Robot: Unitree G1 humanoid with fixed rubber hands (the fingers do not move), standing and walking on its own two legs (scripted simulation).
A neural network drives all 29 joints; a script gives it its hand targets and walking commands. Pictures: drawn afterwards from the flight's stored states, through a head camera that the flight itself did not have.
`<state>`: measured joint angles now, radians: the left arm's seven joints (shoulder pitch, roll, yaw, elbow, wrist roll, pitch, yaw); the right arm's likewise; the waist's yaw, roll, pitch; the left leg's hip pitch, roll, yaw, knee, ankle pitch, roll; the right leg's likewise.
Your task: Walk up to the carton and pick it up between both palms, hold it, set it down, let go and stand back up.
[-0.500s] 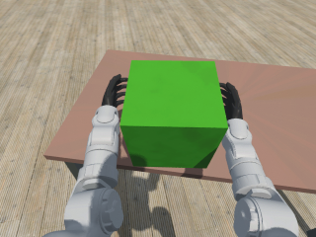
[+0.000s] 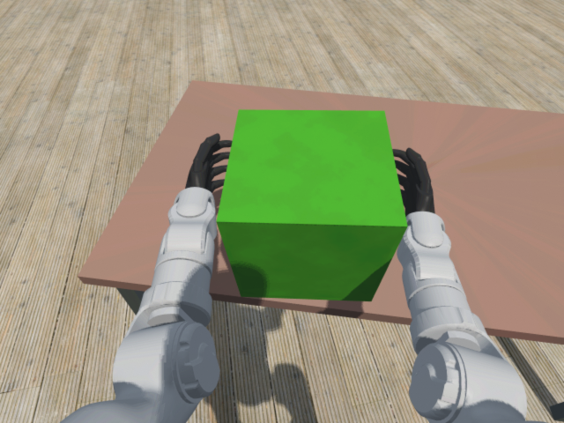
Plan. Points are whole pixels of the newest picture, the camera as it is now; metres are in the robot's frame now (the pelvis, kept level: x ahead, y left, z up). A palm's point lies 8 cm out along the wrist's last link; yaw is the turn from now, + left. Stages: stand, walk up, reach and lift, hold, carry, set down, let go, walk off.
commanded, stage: set down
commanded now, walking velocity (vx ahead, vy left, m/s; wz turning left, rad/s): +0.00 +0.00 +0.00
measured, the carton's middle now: (308, 210) +0.42 -0.01 +0.06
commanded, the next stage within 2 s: none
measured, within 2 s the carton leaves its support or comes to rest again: rests again in 1.04 s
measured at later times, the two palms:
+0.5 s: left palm (208, 188) +0.44 +0.15 +0.09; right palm (411, 206) +0.41 -0.16 +0.09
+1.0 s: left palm (214, 197) +0.44 +0.14 +0.06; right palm (408, 216) +0.41 -0.17 +0.06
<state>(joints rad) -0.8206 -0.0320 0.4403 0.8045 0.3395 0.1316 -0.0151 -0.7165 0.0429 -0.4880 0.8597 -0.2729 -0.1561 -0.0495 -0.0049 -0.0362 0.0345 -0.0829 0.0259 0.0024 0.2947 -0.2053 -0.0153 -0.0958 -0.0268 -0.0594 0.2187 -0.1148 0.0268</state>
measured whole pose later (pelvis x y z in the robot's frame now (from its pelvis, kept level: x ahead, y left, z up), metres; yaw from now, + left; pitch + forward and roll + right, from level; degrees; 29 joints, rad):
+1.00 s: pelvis +0.01 +0.00 +0.00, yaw -1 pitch +9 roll -1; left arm -0.89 0.02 0.51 1.07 0.34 -0.07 -0.01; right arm -0.75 0.09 -0.64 0.89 -0.45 -0.21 -0.03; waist -0.01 -0.01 -0.03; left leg -0.27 0.03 0.02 0.32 -0.21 -0.01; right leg -0.30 -0.03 -0.04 0.26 -0.13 0.03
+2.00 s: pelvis +0.01 +0.00 +0.00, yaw -1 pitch +9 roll +0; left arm -0.91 -0.03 0.62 1.04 0.43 -0.12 -0.05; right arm -0.72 0.12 -0.72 0.81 -0.51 -0.24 -0.01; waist -0.01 -0.01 0.01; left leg -0.27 0.02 0.03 0.30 -0.19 -0.01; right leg -0.31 -0.03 -0.04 0.25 -0.11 0.03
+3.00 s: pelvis +0.00 -0.01 -0.02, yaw -2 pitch +22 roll -1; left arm -1.15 0.27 0.02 1.68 -0.18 -0.36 0.05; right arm -1.00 -0.14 -0.05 1.39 0.17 -0.27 -0.10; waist -0.05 -0.01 -0.23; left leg -0.65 0.05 0.04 0.54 -0.27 -0.02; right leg -0.68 -0.01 -0.03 0.48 -0.17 0.01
